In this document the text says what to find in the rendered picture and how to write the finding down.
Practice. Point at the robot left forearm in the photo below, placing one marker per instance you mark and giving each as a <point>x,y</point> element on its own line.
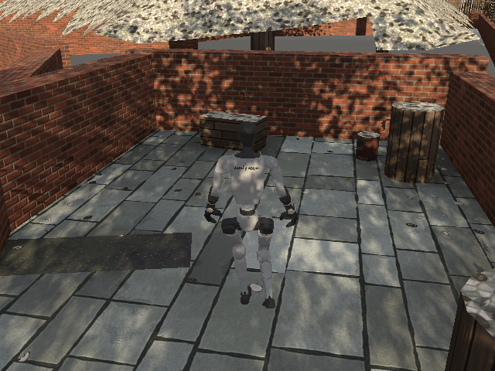
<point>211,202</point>

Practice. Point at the left robot hand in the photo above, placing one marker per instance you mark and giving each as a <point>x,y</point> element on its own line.
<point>216,212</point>

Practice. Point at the robot thigh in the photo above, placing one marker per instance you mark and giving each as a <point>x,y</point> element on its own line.
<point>265,230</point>
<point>229,227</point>

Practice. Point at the robot right forearm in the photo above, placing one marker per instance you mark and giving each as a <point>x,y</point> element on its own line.
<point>287,202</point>

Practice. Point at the left robot thigh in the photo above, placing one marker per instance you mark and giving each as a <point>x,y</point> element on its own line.
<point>229,227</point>

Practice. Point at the right robot upper arm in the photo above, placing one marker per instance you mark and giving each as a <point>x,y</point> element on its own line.
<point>276,175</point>

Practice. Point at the right robot thigh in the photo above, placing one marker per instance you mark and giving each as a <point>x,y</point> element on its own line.
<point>265,230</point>

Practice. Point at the left robot upper arm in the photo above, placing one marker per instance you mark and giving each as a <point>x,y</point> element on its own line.
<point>219,173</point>

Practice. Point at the right robot hand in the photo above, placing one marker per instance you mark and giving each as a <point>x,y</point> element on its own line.
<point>288,216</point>

